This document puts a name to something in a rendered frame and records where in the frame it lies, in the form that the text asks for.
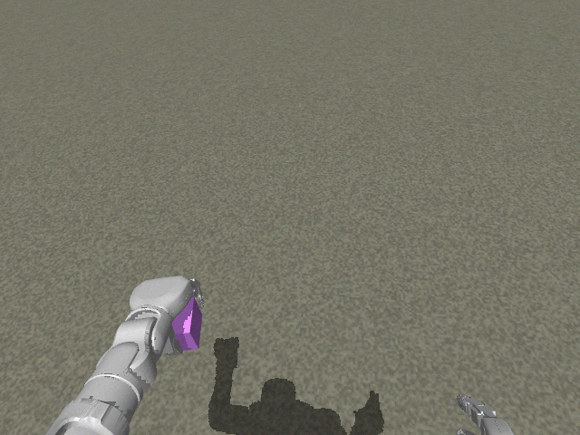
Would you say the left robot arm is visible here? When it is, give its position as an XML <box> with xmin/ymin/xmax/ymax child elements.
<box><xmin>45</xmin><ymin>305</ymin><xmax>172</xmax><ymax>435</ymax></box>

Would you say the left robot hand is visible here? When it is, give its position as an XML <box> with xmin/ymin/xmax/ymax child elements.
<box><xmin>130</xmin><ymin>275</ymin><xmax>204</xmax><ymax>355</ymax></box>

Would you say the cube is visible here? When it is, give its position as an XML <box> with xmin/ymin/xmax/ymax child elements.
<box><xmin>172</xmin><ymin>297</ymin><xmax>202</xmax><ymax>351</ymax></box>

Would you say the right robot hand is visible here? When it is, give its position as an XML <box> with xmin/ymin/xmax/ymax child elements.
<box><xmin>456</xmin><ymin>394</ymin><xmax>514</xmax><ymax>435</ymax></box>

